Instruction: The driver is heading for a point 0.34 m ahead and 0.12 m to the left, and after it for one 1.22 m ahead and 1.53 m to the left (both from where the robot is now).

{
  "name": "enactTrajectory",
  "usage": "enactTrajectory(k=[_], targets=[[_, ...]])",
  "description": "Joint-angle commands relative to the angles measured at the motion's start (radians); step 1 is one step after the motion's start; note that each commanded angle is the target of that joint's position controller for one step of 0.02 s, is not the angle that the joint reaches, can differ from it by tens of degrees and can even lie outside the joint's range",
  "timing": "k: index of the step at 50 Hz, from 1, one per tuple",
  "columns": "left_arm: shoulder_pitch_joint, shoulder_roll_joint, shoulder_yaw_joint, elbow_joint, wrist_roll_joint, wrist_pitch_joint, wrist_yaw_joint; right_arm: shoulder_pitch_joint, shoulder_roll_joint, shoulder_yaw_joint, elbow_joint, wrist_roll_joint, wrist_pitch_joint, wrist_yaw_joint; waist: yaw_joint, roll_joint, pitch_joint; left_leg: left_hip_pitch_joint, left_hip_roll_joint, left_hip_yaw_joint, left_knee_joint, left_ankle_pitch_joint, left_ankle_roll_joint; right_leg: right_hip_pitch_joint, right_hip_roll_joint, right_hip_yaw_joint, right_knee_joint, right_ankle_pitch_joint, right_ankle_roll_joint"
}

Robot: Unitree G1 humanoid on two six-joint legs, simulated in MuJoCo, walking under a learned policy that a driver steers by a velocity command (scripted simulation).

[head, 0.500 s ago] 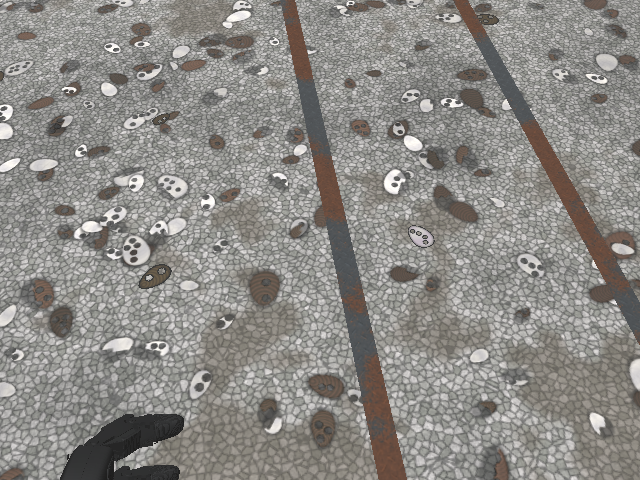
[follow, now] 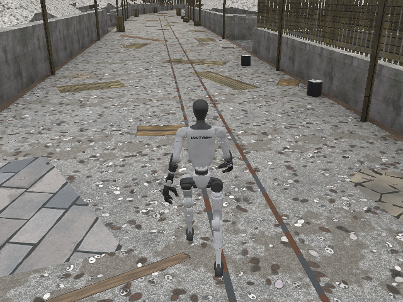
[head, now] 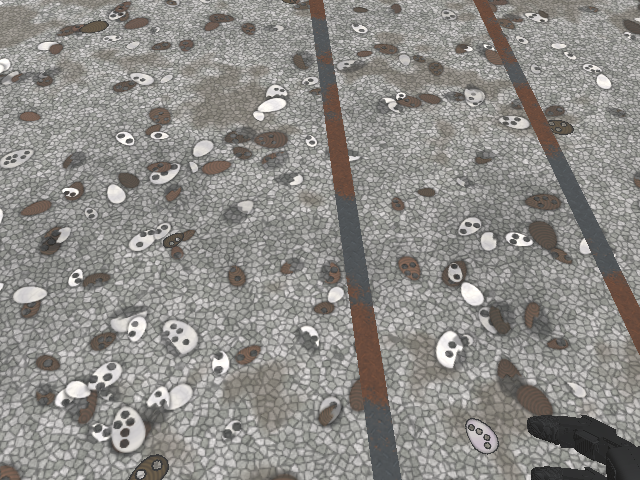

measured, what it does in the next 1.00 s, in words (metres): walks ahead, turning left: right foot, then left foot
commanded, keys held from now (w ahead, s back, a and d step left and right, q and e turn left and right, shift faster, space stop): w+shift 0.14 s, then q+shift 0.86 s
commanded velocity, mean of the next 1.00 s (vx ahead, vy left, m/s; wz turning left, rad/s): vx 0.37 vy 0.00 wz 0.63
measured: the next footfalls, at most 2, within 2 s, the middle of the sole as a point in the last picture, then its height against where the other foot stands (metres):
right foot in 0.44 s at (371, 403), level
left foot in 0.86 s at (259, 475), level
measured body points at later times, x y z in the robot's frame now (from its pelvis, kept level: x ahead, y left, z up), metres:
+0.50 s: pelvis +0.40 +0.00 +0.01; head +0.44 +0.00 +0.46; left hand +0.62 +0.26 -0.05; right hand +0.45 -0.28 -0.12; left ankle +0.22 +0.10 -0.63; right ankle +0.59 -0.07 -0.70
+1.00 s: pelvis +0.46 +0.04 +0.04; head +0.47 +0.10 +0.49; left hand +0.43 +0.38 -0.07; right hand +0.75 -0.11 -0.03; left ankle +0.44 +0.13 -0.70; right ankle +0.58 -0.08 -0.62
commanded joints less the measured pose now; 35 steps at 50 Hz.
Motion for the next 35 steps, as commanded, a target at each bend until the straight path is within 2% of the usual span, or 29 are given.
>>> enactTrajectory(k=[1, 2, 3, 4, 5, 6, 7, 9, 10, 11, 12, 14, 16, 18, 19, 20, 21, 22, 23, 24, 25, 26, 27, 28, 30, 31, 33, 35], targets=[[0.163, -0.085, -0.035, -0.09, -0.017, -0.033, -0.023, 0.564, -0.344, -0.109, 0.103, -0.026, 0.009, -0.009, -0.126, 0.375, -0.477, 1.137, 0.346, -0.816, -0.105, -0.815, 0.272, -0.848, 0.079, 0.135, 1.03, 0.138, -0.047], [0.062, 0.066, -0.008, -0.083, -0.07, -0.066, -0.02, 0.58, -0.216, -0.086, 0.117, -0.031, 0.001, -0.01, -0.195, 0.31, -0.459, 1.139, 0.327, -0.974, -0.281, -0.899, 0.222, -0.936, 0.057, 0.219, 1.103, 0.09, -0.086], [-0.101, 0.121, 0.007, -0.137, -0.096, -0.081, -0.016, 0.512, -0.155, -0.07, 0.122, -0.033, -0.006, -0.012, -0.194, 0.229, -0.279, 1.015, 0.308, -0.793, -0.273, -0.747, 0.176, -1.018, 0.006, 0.197, 1.119, 0.128, -0.109], [-0.206, 0.106, -0.004, -0.175, -0.08, -0.091, -0.01, 0.44, -0.144, -0.065, 0.114, -0.042, -0.015, -0.008, -0.168, 0.051, -0.198, 0.84, 0.276, -0.666, -0.281, -0.559, 0.157, -0.985, -0.032, 0.191, 1.065, 0.18, -0.119], [-0.253, 0.088, 0.0, -0.191, -0.059, -0.092, -0.008, 0.375, -0.121, -0.059, 0.117, -0.059, -0.024, -0.001, -0.115, -0.015, -0.121, 0.669, 0.24, -0.565, -0.293, -0.444, 0.152, -0.948, -0.063, 0.181, 0.994, 0.228, -0.119], [-0.222, 0.077, 0.002, -0.193, -0.053, -0.078, -0.014, 0.329, -0.082, -0.045, 0.116, -0.075, -0.032, 0.002, -0.054, 0.009, -0.107, 0.56, 0.214, -0.502, -0.309, -0.41, 0.155, -0.887, -0.102, 0.195, 0.957, 0.262, -0.121], [-0.2, 0.059, 0.002, -0.187, -0.051, -0.06, -0.017, 0.302, -0.053, -0.036, 0.119, -0.069, -0.032, 0.005, -0.024, 0.027, -0.074, 0.493, 0.197, -0.453, -0.334, -0.392, 0.162, -0.87, -0.118, 0.186, 0.928, 0.265, -0.116], [-0.222, 0.055, 0.002, -0.207, -0.032, -0.042, -0.009, 0.294, -0.069, -0.029, 0.129, -0.041, -0.028, 0.0, 0.019, 0.027, 0.024, 0.364, 0.185, -0.377, -0.37, -0.08, 0.18, -0.873, -0.134, 0.145, 0.83, 0.235, -0.073], [-0.264, 0.06, 0.0, -0.231, -0.015, -0.043, -0.005, 0.313, -0.091, -0.032, 0.137, -0.034, -0.027, -0.01, 0.019, 0.016, 0.056, 0.334, 0.183, -0.33, -0.372, 0.13, 0.183, -0.885, -0.133, 0.125, 0.754, 0.258, -0.04], [-0.318, 0.062, -0.003, -0.256, -0.004, -0.049, -0.005, 0.331, -0.111, -0.035, 0.142, -0.035, -0.023, -0.023, 0.01, 0.005, 0.074, 0.31, 0.164, -0.273, -0.37, 0.296, 0.178, -0.886, -0.117, 0.098, 0.654, 0.321, -0.01], [-0.37, 0.053, -0.008, -0.273, 0.001, -0.057, -0.01, 0.341, -0.129, -0.04, 0.142, -0.034, -0.017, -0.036, -0.002, 0.007, 0.08, 0.279, 0.122, -0.214, -0.359, 0.382, 0.158, -0.85, -0.089, 0.069, 0.527, 0.422, 0.006], [-0.482, 0.037, -0.015, -0.298, 0.002, -0.073, -0.026, 0.408, -0.158, -0.051, 0.146, -0.026, -0.002, -0.053, -0.061, 0.021, 0.059, 0.254, 0.044, -0.146, -0.327, 0.361, 0.111, -0.728, 0.003, 0.021, 0.278, 0.664, 0.019], [-0.555, 0.058, -0.006, -0.335, -0.007, -0.075, -0.032, 0.479, -0.192, -0.064, 0.157, -0.014, 0.015, -0.062, -0.09, 0.05, 0.033, 0.3, 0.058, -0.2, -0.299, 0.224, 0.082, -0.66, 0.058, 0.033, 0.147, 0.798, 0.019], [-0.566, 0.103, 0.011, -0.357, -0.01, -0.066, -0.027, 0.494, -0.177, -0.069, 0.158, -0.005, 0.034, -0.076, -0.078, 0.086, 0.013, 0.384, 0.069, -0.265, -0.205, 0.118, 0.043, -0.629, 0.065, 0.09, 0.06, 0.81, 0.011], [-0.541, 0.126, 0.02, -0.355, -0.009, -0.063, -0.023, 0.482, -0.173, -0.075, 0.15, -0.008, 0.044, -0.085, -0.056, 0.101, -0.008, 0.414, 0.072, -0.29, -0.132, 0.123, 0.028, -0.601, 0.062, 0.11, 0.053, 0.787, 0.005], [-0.463, 0.152, 0.031, -0.335, -0.005, -0.062, -0.016, 0.449, -0.172, -0.08, 0.127, -0.014, 0.054, -0.092, -0.014, 0.109, -0.058, 0.422, 0.06, -0.305, -0.028, 0.159, 0.007, -0.517, 0.061, 0.114, 0.059, 0.771, -0.003], [-0.331, 0.169, 0.04, -0.301, 0.005, -0.062, -0.009, 0.389, -0.165, -0.082, 0.089, -0.015, 0.062, -0.094, 0.06, 0.099, -0.129, 0.398, 0.015, -0.293, 0.136, 0.163, -0.033, -0.381, 0.029, 0.112, 0.043, 0.824, -0.015], [-0.172, 0.218, 0.046, -0.277, 0.029, -0.06, -0.001, 0.367, -0.098, -0.062, 0.029, -0.035, 0.066, -0.093, 0.103, 0.001, -0.302, 0.26, -0.055, -0.252, 0.44, -0.13, -0.078, -0.103, -0.162, 0.238, 0.159, 1.163, -0.066], [-0.201, 0.213, 0.025, -0.303, 0.063, -0.048, -0.009, 0.663, 0.023, -0.03, 0.052, -0.028, 0.07, -0.084, -0.036, -0.305, -0.499, 0.047, -0.155, -0.235, 0.812, -0.898, -0.111, 0.145, -0.492, 0.552, 0.225, 1.554, -0.246], [-0.25, 0.195, 0.032, -0.329, 0.015, -0.03, -0.019, 0.742, -0.092, -0.036, 0.054, -0.009, 0.083, -0.073, -0.046, -0.319, -0.622, 0.008, -0.046, -0.249, 0.945, -0.775, -0.116, 0.132, -0.516, 0.69, 0.158, 1.136, -0.302], [-0.339, 0.123, 0.021, -0.365, 0.001, -0.013, -0.008, 0.611, -0.149, -0.058, 0.034, -0.003, 0.103, -0.075, -0.023, -0.193, -0.478, -0.064, 0.002, -0.187, 0.95, -0.676, -0.138, -0.009, -0.435, 0.565, 0.081, 0.839, -0.28], [-0.39, 0.093, 0.011, -0.354, -0.006, 0.005, 0.003, 0.508, -0.181, -0.075, 0.009, -0.008, 0.123, -0.084, -0.027, -0.101, -0.324, -0.084, 0.035, -0.136, 0.905, -0.582, -0.155, -0.179, -0.369, 0.44, 0.025, 0.69, -0.242], [-0.428, 0.083, 0.006, -0.348, 0.003, 0.016, 0.009, 0.466, -0.193, -0.09, -0.002, -0.01, 0.146, -0.093, -0.046, -0.082, -0.228, -0.055, 0.062, -0.126, 0.888, -0.544, -0.166, -0.333, -0.322, 0.35, -0.017, 0.623, -0.228], [-0.461, 0.103, 0.014, -0.336, 0.016, 0.02, 0.012, 0.465, -0.17, -0.092, -0.016, -0.009, 0.165, -0.095, -0.077, -0.107, -0.165, 0.004, 0.089, -0.121, 0.834, -0.528, -0.165, -0.471, -0.298, 0.277, -0.058, 0.576, -0.22], [-0.488, 0.123, 0.028, -0.319, 0.026, 0.013, 0.011, 0.441, -0.113, -0.084, -0.048, -0.011, 0.177, -0.101, -0.089, -0.121, -0.111, 0.066, 0.098, -0.084, 0.713, -0.503, -0.161, -0.583, -0.268, 0.147, -0.117, 0.593, -0.221], [-0.484, 0.136, 0.036, -0.312, 0.025, 0.008, 0.013, 0.417, -0.105, -0.084, -0.065, -0.014, 0.176, -0.102, -0.085, -0.114, -0.121, 0.069, 0.109, -0.079, 0.657, -0.479, -0.157, -0.57, -0.281, 0.121, -0.126, 0.626, -0.234], [-0.485, 0.161, 0.051, -0.305, 0.015, 0.009, 0.02, 0.376, -0.111, -0.085, -0.088, -0.018, 0.173, -0.091, -0.076, -0.09, -0.161, 0.092, 0.132, -0.079, 0.552, -0.398, -0.142, -0.528, -0.318, 0.088, -0.134, 0.637, -0.251], [-0.514, 0.178, 0.059, -0.307, 0.007, 0.021, 0.026, 0.347, -0.12, -0.087, -0.099, -0.017, 0.175, -0.074, -0.081, -0.092, -0.169, 0.162, 0.13, -0.057, 0.443, -0.32, -0.121, -0.538, -0.321, 0.022, -0.145, 0.568, -0.233]])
